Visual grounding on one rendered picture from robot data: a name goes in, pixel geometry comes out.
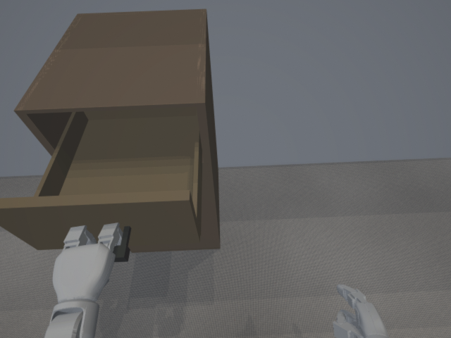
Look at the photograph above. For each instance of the drawer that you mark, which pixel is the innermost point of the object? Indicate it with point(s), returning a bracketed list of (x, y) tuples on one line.
[(140, 168)]

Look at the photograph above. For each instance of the robot right hand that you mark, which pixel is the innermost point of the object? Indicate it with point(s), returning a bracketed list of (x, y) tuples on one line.
[(366, 321)]

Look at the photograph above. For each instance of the robot left hand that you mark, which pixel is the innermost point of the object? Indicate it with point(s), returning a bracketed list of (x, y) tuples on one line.
[(83, 267)]

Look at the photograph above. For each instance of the left robot forearm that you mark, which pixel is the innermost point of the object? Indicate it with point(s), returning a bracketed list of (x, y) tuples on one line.
[(73, 318)]

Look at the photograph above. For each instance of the handle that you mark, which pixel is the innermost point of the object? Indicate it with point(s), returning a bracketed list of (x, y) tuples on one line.
[(122, 251)]

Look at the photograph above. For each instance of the cabinet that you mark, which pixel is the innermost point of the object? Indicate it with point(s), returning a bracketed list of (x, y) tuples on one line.
[(125, 61)]

